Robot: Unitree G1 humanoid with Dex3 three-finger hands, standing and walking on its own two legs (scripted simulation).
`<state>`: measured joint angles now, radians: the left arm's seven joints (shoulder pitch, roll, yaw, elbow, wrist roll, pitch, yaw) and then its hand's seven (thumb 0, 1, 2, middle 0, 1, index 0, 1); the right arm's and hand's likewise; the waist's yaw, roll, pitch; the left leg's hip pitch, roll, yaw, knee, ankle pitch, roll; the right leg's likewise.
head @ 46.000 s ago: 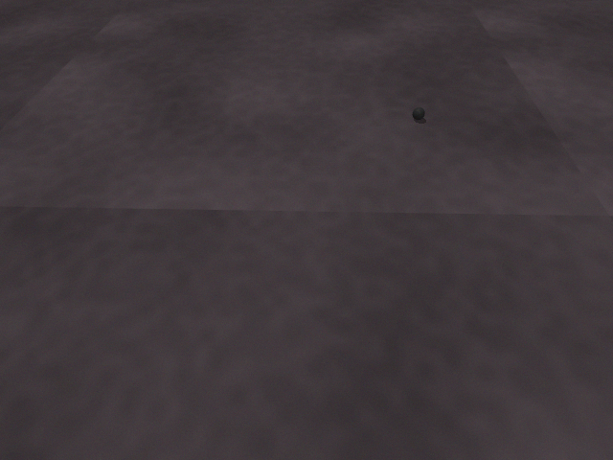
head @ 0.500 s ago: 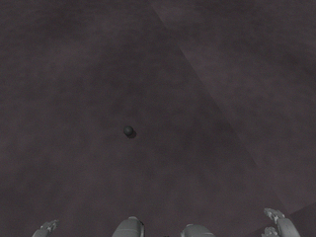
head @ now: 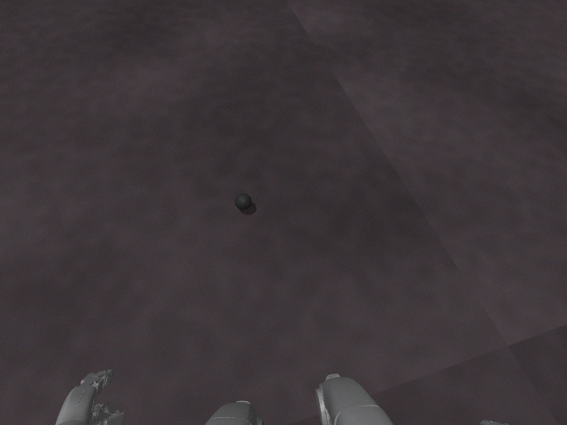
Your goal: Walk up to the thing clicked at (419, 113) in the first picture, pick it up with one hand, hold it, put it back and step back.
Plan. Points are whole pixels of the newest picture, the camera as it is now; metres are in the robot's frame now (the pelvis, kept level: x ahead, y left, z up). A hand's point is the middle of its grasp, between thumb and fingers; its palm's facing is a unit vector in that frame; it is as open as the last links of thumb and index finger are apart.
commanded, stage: step back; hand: left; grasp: from above
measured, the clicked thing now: (243, 201) +0.98 +0.19 -0.72
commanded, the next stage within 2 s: stand in 1.40 s
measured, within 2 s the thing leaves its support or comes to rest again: neither
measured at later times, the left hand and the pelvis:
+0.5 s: hand out of the picture -0.10 +0.25 -0.13, palm faces +0.02 -0.90 -0.43, open 7.4 cm; pelvis -0.16 -0.03 +0.00, yaw -1 degrees
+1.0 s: hand out of the picture -0.07 +0.22 -0.13, palm faces +0.06 -0.92 -0.38, open 7.4 cm; pelvis -0.14 -0.05 +0.00, yaw +2 degrees
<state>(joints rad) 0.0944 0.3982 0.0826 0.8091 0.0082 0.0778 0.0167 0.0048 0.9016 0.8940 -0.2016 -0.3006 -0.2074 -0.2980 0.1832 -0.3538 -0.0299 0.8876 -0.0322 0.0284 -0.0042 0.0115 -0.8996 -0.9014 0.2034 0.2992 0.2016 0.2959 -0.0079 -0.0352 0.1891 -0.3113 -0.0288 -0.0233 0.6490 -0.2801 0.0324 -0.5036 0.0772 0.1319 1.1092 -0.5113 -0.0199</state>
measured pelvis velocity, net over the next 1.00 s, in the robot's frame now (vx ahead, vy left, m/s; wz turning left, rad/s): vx -0.14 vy -0.05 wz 0.03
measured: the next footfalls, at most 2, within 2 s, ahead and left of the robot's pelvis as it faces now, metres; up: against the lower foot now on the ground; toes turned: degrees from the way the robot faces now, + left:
right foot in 0.24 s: -0.10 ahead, -0.15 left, +0.00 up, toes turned -3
left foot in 0.56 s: -0.12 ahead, +0.10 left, +0.00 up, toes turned -1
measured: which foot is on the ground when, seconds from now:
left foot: down 0.00-0.26, up 0.28-0.54, down 0.56-0.86, up 0.88-1.00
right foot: up 0.00-0.22, down 0.24-0.60, up 0.62-0.82, down 0.84-1.00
